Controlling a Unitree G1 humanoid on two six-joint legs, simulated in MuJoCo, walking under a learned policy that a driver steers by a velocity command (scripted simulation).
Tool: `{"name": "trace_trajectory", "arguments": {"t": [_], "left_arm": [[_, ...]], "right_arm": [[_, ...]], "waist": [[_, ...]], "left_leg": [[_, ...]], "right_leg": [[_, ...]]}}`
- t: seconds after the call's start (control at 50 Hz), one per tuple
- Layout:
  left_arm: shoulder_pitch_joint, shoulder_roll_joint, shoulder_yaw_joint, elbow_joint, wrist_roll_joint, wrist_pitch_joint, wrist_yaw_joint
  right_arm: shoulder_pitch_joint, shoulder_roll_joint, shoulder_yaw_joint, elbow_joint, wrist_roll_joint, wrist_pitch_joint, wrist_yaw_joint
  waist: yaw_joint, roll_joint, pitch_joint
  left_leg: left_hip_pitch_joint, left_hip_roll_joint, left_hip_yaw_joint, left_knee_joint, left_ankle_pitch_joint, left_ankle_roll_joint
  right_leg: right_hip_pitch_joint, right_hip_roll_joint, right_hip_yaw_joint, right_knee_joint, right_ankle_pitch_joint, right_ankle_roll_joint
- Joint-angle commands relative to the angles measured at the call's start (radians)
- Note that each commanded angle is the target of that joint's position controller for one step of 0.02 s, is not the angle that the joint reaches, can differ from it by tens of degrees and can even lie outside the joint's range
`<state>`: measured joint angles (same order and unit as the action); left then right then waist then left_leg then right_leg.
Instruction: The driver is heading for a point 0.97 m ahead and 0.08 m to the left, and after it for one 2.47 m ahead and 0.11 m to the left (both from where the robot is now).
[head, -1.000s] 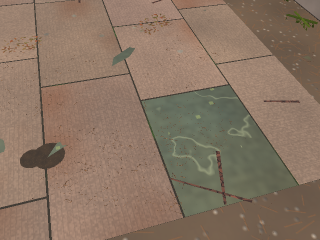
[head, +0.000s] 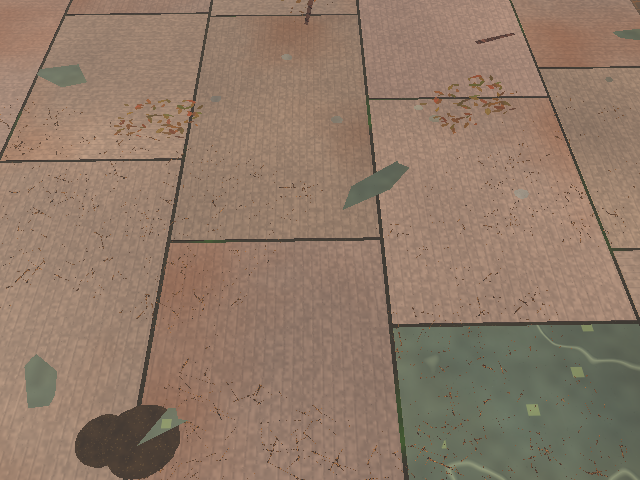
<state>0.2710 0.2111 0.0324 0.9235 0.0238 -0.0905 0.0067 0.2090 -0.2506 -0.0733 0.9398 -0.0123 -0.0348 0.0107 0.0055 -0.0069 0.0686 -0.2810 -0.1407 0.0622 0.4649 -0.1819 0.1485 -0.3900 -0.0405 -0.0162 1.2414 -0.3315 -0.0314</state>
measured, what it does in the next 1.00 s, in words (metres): walks ahead, turning left: right foot, then left foot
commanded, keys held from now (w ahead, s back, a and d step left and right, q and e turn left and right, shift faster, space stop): w+q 0.38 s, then w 0.48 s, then no key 0.10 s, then e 0.04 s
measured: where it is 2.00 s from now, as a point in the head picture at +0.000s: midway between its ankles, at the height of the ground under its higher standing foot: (292, 380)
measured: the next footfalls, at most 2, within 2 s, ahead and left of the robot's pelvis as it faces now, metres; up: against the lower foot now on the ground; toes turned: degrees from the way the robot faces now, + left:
right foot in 0.40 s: +0.42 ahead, -0.11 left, +0.00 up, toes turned +15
left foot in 0.90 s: +0.57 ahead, +0.17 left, +0.00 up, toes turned +22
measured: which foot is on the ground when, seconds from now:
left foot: down 0.00-0.40, up 0.42-0.88, down 0.90-1.00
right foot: up 0.00-0.38, down 0.40-0.90, up 0.92-1.00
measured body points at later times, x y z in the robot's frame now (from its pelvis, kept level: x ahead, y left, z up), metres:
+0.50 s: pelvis +0.29 -0.04 +0.00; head +0.32 -0.04 +0.45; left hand +0.39 +0.25 -0.10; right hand +0.37 -0.31 -0.14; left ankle +0.12 +0.03 -0.64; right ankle +0.38 -0.12 -0.73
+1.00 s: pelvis +0.51 +0.07 +0.00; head +0.53 +0.10 +0.45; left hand +0.41 +0.30 -0.15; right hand +0.74 -0.10 -0.10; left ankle +0.54 +0.16 -0.73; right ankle +0.43 -0.09 -0.65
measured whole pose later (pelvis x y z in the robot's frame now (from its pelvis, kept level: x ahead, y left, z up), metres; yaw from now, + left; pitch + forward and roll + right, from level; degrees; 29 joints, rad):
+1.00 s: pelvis +0.51 +0.07 +0.00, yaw +19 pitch +1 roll -1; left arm 0.38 0.23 0.04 0.94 0.00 -0.05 0.01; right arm 0.11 -0.22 -0.02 0.82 -0.03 -0.07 0.01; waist 0.05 -0.02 0.05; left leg -0.34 -0.02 0.08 0.49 -0.17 0.07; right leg -0.29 0.00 -0.01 1.05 -0.45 -0.03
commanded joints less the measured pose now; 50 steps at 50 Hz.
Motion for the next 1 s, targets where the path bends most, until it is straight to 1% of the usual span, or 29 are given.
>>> {"name": "trace_trajectory", "arguments": {"t": [0.02,0.08,0.12,0.18,0.28,0.32,0.34,0.36,0.38,0.4,0.42,0.44,0.46,0.48,0.52,0.56,0.6,0.66,0.72,0.78,0.84,0.86,0.88,0.9,0.92,0.94,0.96,0.98,1.0], "left_arm": [[0.039,0.093,0.022,-0.071,0.025,0.024,-0.006],[-0.048,0.089,0.020,-0.117,0.027,0.048,-0.014],[-0.148,0.097,0.020,-0.156,0.023,0.052,-0.016],[-0.255,0.099,0.015,-0.199,0.017,0.052,-0.022],[-0.389,0.112,0.003,-0.266,0.005,0.037,-0.028],[-0.356,0.133,0.006,-0.272,0.001,0.028,-0.027],[-0.288,0.150,0.012,-0.256,-0.001,0.022,-0.022],[-0.180,0.178,0.023,-0.223,-0.003,0.016,-0.014],[-0.035,0.207,0.036,-0.186,0.002,0.003,-0.001],[0.127,0.275,0.052,-0.176,0.026,-0.004,0.017],[0.110,0.357,0.070,-0.180,0.043,0.008,0.017],[0.052,0.274,0.064,-0.184,0.022,0.022,0.009],[-0.017,0.181,0.042,-0.193,0.011,0.022,0.003],[-0.049,0.135,0.029,-0.185,0.012,0.018,-0.003],[-0.026,0.122,0.022,-0.150,0.009,0.005,-0.004],[0.022,0.129,0.025,-0.118,-0.001,-0.015,-0.013],[0.047,0.142,0.029,-0.098,-0.009,-0.026,-0.017],[0.075,0.140,0.029,-0.074,-0.010,-0.022,-0.018],[0.114,0.150,0.031,-0.050,-0.014,-0.017,-0.021],[0.171,0.176,0.037,-0.023,-0.012,-0.011,-0.021],[0.183,0.190,0.041,-0.002,-0.008,0.003,-0.016],[0.179,0.193,0.041,0.004,-0.011,0.008,-0.013],[0.190,0.171,0.033,0.013,-0.015,0.014,-0.012],[0.178,0.138,0.020,-0.014,-0.021,0.012,-0.009],[0.270,0.028,-0.007,-0.046,-0.050,0.012,-0.010],[0.231,0.146,0.028,-0.024,-0.022,0.025,0.008],[0.184,0.134,0.030,-0.034,-0.021,0.029,0.009],[0.167,0.100,0.021,-0.027,-0.023,0.031,0.008],[0.158,0.094,0.024,-0.017,-0.020,0.042,0.007]], "right_arm": [[0.055,-0.094,-0.017,-0.033,0.014,-0.027,-0.011],[0.108,-0.141,-0.027,-0.027,0.014,-0.038,-0.010],[0.155,-0.141,-0.027,-0.025,0.013,-0.033,-0.009],[0.218,-0.142,-0.027,-0.024,0.011,-0.027,-0.010],[0.279,-0.157,-0.030,-0.031,-0.004,-0.020,-0.022],[0.249,-0.174,-0.035,-0.047,-0.007,-0.021,-0.031],[0.208,-0.188,-0.038,-0.061,-0.008,-0.023,-0.033],[0.180,-0.201,-0.041,-0.072,-0.009,-0.028,-0.028],[0.159,-0.202,-0.041,-0.078,0.000,-0.036,-0.018],[0.176,-0.129,-0.021,-0.107,0.009,-0.046,-0.008],[0.329,-0.038,-0.004,-0.124,0.040,-0.042,-0.009],[0.319,-0.125,-0.010,-0.090,0.001,-0.029,-0.018],[0.244,-0.131,-0.013,-0.088,-0.011,-0.025,-0.011],[0.189,-0.112,-0.008,-0.099,-0.014,-0.025,-0.004],[0.165,-0.091,-0.003,-0.108,-0.028,-0.011,0.012],[0.161,-0.078,0.001,-0.112,-0.030,0.001,0.020],[0.106,-0.071,0.006,-0.130,-0.031,0.005,0.026],[-0.030,-0.059,0.022,-0.176,-0.032,0.002,0.037],[-0.150,-0.030,0.046,-0.210,-0.025,-0.006,0.045],[-0.213,-0.045,0.049,-0.229,-0.019,-0.010,0.038],[-0.200,-0.065,0.043,-0.231,-0.023,-0.017,0.027],[-0.133,-0.070,0.037,-0.208,-0.028,-0.023,0.021],[0.002,-0.087,0.026,-0.156,-0.041,-0.035,0.012],[0.166,-0.140,0.010,-0.120,-0.061,-0.047,-0.002],[0.233,-0.247,-0.017,-0.110,-0.061,-0.041,-0.014],[0.222,-0.220,-0.018,-0.105,-0.004,-0.031,-0.013],[0.137,-0.161,0.000,-0.111,0.005,-0.035,-0.012],[0.075,-0.092,0.019,-0.116,0.000,-0.041,-0.010],[0.035,-0.055,0.031,-0.117,-0.002,-0.046,-0.012]], "waist": [[0.029,-0.024,-0.047],[0.017,0.014,-0.031],[-0.017,0.037,-0.014],[-0.064,0.062,-0.023],[-0.108,0.079,-0.018],[-0.076,0.091,-0.022],[-0.036,0.098,-0.038],[0.009,0.091,-0.087],[0.086,0.039,-0.166],[0.135,-0.059,-0.320],[0.040,-0.308,-0.415],[0.021,-0.170,-0.326],[0.014,-0.057,-0.175],[0.008,-0.012,-0.104],[-0.012,-0.087,-0.064],[-0.021,-0.098,-0.077],[-0.023,-0.092,-0.065],[-0.007,-0.083,-0.028],[0.022,-0.087,-0.014],[0.042,-0.089,-0.012],[0.023,-0.091,-0.015],[-0.012,-0.078,-0.043],[-0.062,-0.032,-0.110],[-0.126,0.032,-0.227],[-0.101,0.273,-0.341],[-0.103,0.149,-0.324],[-0.059,0.105,-0.218],[-0.031,0.075,-0.156],[-0.007,0.077,-0.116]], "left_leg": [[0.130,0.293,-0.355,-0.247,0.327,0.160],[0.094,0.249,-0.318,-0.266,0.362,0.144],[0.115,0.233,-0.324,-0.270,0.359,0.117],[0.192,0.223,-0.341,-0.243,0.380,0.083],[0.312,0.250,-0.402,-0.175,0.451,0.077],[0.310,0.265,-0.430,-0.135,0.482,0.052],[0.270,0.259,-0.425,-0.094,0.543,0.028],[0.237,0.238,-0.420,0.003,0.638,0.006],[0.175,0.178,-0.376,0.190,0.620,-0.018],[0.057,0.121,-0.305,0.458,0.346,-0.035],[-0.239,-0.038,-0.200,0.718,-0.379,-0.069],[-0.332,0.054,-0.205,0.810,-0.328,-0.056],[-0.327,0.094,-0.196,0.794,-0.221,-0.060],[-0.306,0.121,-0.186,0.744,-0.164,-0.066],[-0.256,0.147,-0.175,0.677,-0.144,-0.079],[-0.249,0.139,-0.168,0.648,-0.138,-0.087],[-0.303,0.150,-0.159,0.602,-0.098,-0.097],[-0.352,0.189,-0.108,0.450,0.008,-0.120],[-0.271,0.199,-0.036,0.257,0.100,-0.130],[-0.217,0.184,-0.004,0.161,0.091,-0.116],[-0.150,0.159,0.008,0.088,0.015,-0.079],[-0.053,0.133,0.019,0.033,0.012,-0.062],[0.122,0.116,0.014,-0.031,0.046,-0.039],[0.351,0.271,-0.142,-0.039,0.070,0.004],[0.605,0.578,-0.550,-0.084,0.296,0.147],[0.517,0.576,-0.582,-0.099,0.541,0.173],[0.420,0.524,-0.414,-0.085,0.703,0.159],[0.326,0.480,-0.305,-0.109,0.766,0.121],[0.258,0.439,-0.234,-0.138,0.743,0.075]], "right_leg": [[-0.167,-0.064,0.052,-0.075,0.023,0.038],[-0.205,-0.064,0.019,-0.201,0.105,0.075],[-0.253,-0.060,0.009,-0.305,0.188,0.087],[-0.287,-0.039,0.012,-0.428,0.286,0.086],[-0.286,0.009,0.020,-0.590,0.295,0.062],[-0.187,0.022,0.039,-0.670,0.263,0.041],[-0.069,0.041,0.037,-0.712,0.225,0.024],[0.086,0.071,0.026,-0.732,0.190,0.007],[0.291,0.046,0.040,-0.794,0.220,-0.020],[0.519,-0.171,0.247,-0.813,0.026,-0.067],[0.716,-0.418,0.725,-0.923,0.003,-0.199],[0.608,-0.388,0.799,-0.959,-0.154,-0.213],[0.453,-0.333,0.626,-0.982,-0.148,-0.190],[0.352,-0.276,0.484,-1.001,-0.026,-0.168],[0.261,-0.200,0.314,-1.030,0.169,-0.136],[0.259,-0.190,0.253,-1.035,0.326,-0.147],[0.272,-0.193,0.209,-1.065,0.356,-0.164],[0.267,-0.172,0.140,-1.112,0.336,-0.164],[0.241,-0.141,0.071,-1.115,0.386,-0.147],[0.290,-0.169,0.071,-1.082,0.449,-0.139],[0.357,-0.201,0.076,-1.002,0.561,-0.127],[0.363,-0.189,0.055,-0.911,0.668,-0.114],[0.333,-0.138,0.009,-0.731,0.744,-0.089],[0.193,-0.091,-0.028,-0.496,0.544,-0.056],[-0.134,0.072,-0.107,-0.133,-0.092,-0.002],[-0.176,0.073,0.018,-0.020,-0.219,-0.007],[-0.183,0.035,0.058,-0.006,-0.174,-0.012],[-0.168,0.011,0.066,-0.054,-0.138,-0.011],[-0.139,-0.008,0.068,-0.109,-0.110,-0.007]]}}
